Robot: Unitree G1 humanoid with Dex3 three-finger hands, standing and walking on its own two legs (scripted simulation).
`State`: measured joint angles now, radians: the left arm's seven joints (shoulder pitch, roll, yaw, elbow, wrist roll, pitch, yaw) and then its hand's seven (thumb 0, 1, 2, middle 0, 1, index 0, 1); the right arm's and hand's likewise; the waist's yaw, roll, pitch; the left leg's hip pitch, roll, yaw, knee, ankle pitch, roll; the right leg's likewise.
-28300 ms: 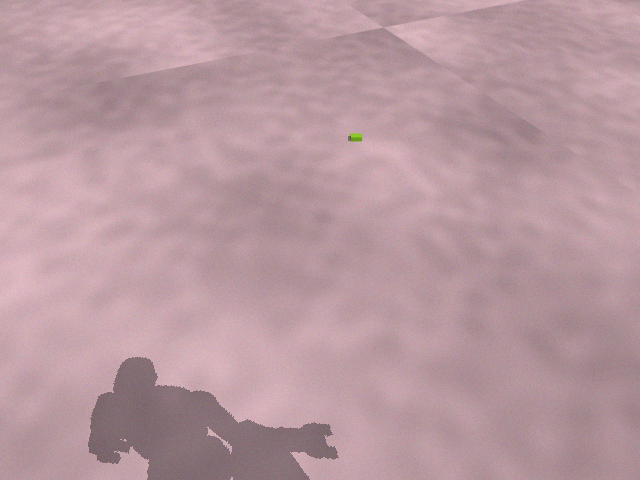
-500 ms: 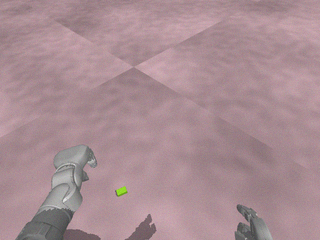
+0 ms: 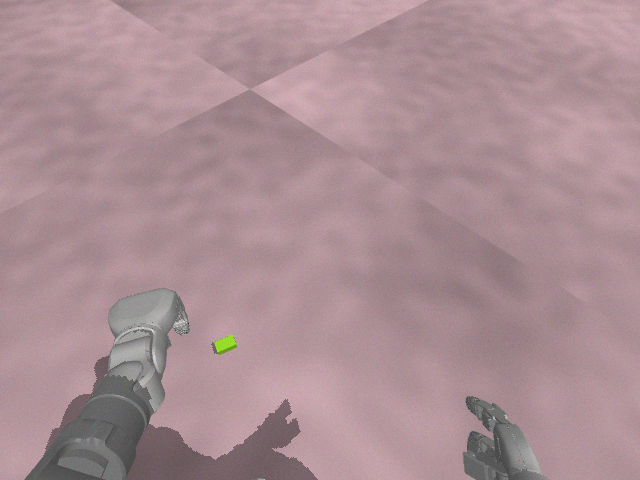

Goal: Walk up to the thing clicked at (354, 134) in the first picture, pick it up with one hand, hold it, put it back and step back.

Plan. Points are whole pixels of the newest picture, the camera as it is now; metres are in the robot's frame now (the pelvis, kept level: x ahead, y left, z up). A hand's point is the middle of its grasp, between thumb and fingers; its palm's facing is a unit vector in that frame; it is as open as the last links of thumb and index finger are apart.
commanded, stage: crouch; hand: left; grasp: from above
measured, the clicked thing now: (225, 344) +0.58 +0.28 -0.75
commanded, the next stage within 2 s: lower in 1.60 s
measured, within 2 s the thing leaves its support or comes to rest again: neither
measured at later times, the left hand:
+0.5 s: hand (209, 352) +0.40 +0.22 -0.32, palm faces -0.39 -0.12 -0.92, open 4.0 cm
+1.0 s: hand (226, 365) +0.43 +0.22 -0.49, palm faces -0.37 -0.15 -0.92, open 3.7 cm
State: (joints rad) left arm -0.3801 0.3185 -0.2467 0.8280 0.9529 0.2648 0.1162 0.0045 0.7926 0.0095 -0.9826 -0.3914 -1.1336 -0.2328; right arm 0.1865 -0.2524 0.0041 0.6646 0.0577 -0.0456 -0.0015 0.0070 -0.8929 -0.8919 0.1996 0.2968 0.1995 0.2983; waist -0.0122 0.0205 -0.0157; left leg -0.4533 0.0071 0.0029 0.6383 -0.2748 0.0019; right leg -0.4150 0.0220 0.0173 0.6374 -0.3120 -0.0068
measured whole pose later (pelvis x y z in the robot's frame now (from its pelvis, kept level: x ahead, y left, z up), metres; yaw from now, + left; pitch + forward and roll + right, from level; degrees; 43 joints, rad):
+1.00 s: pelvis -0.06 +0.00 -0.34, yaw -5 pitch +39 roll -5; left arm -1.02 0.54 0.08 1.49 1.05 0.09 0.47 0.00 0.88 0.00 -1.13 -0.27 -1.26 -0.13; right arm 0.13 -0.24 0.03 0.79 -0.11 -0.13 0.13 0.00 -0.91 -0.90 0.20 0.30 0.20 0.30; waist -0.22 0.02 -0.16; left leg -2.12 0.03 -0.08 2.11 -0.67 0.00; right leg -2.04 0.06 -0.08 2.07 -0.71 -0.01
